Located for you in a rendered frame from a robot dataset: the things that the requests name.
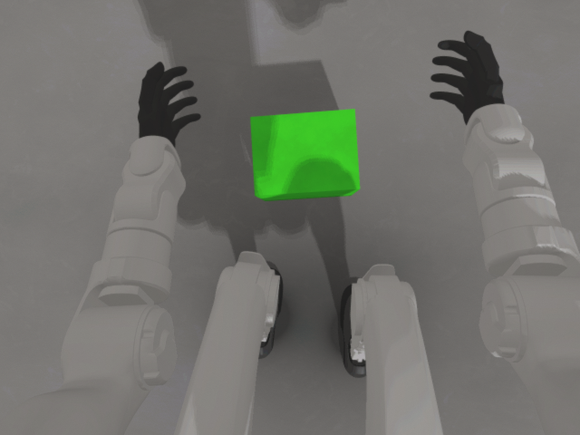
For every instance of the right robot hand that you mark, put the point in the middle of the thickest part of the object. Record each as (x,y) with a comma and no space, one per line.
(482,84)

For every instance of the robot right thigh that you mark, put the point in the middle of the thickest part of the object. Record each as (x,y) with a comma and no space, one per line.
(400,398)

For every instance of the carton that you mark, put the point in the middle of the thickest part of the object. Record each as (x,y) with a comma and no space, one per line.
(305,155)

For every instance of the left robot hand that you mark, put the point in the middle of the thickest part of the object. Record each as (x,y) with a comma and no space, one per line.
(156,115)

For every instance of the robot right forearm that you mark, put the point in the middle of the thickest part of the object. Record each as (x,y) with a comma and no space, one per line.
(522,231)

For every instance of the robot left forearm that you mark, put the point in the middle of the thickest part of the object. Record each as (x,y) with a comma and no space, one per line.
(134,268)

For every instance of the left robot upper arm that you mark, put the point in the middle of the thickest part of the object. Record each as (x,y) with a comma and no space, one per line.
(113,356)

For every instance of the right robot upper arm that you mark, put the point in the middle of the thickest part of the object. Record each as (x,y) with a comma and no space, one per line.
(533,322)

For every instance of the robot left foot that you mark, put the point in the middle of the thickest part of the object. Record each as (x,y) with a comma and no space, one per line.
(266,347)

